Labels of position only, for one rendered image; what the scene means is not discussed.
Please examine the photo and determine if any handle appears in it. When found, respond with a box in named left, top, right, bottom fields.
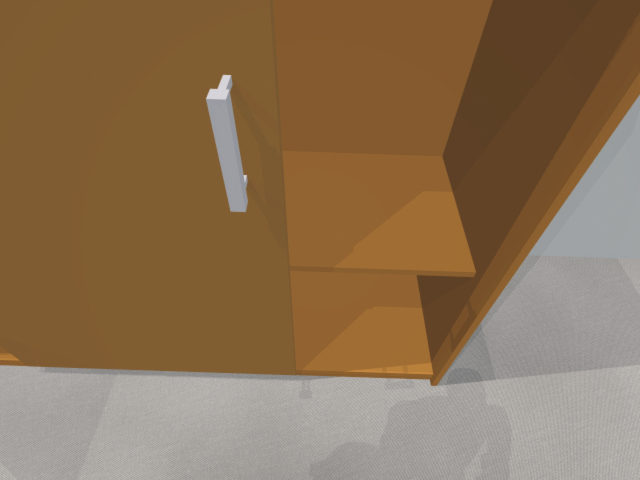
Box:
left=206, top=75, right=248, bottom=212

